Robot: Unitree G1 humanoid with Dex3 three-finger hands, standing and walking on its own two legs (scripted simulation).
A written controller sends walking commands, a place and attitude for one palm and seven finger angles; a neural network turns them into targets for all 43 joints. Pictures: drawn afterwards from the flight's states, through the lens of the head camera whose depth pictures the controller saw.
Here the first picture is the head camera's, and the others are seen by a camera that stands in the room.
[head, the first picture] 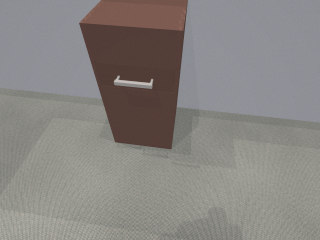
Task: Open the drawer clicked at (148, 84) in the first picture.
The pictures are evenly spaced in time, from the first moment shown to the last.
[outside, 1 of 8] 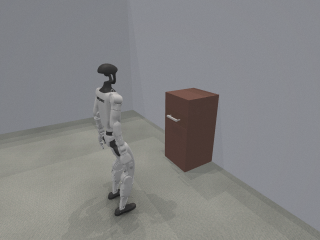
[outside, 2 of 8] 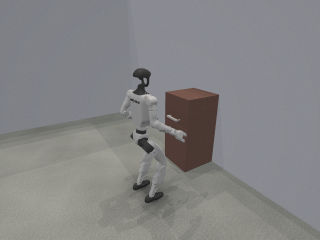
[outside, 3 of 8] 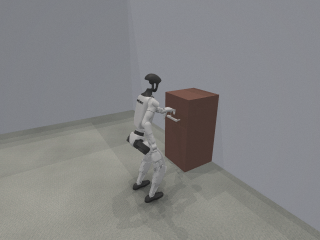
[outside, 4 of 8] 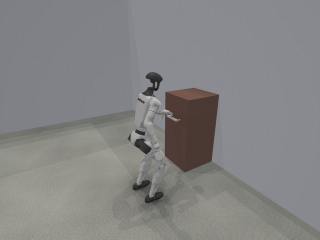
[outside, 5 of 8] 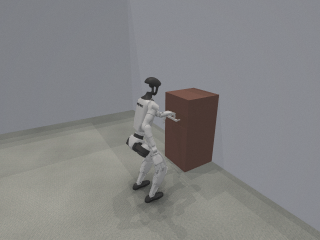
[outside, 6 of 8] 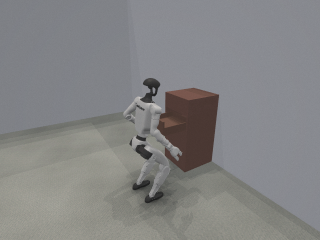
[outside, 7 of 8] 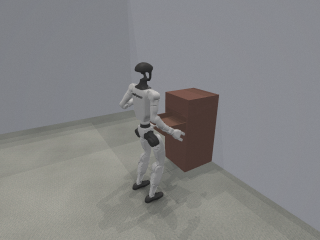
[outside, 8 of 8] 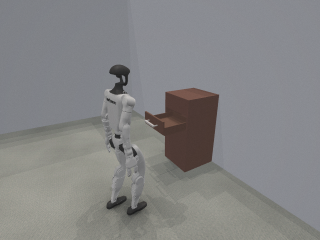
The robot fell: no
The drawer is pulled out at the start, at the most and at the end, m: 0.00 0.30 0.30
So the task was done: yes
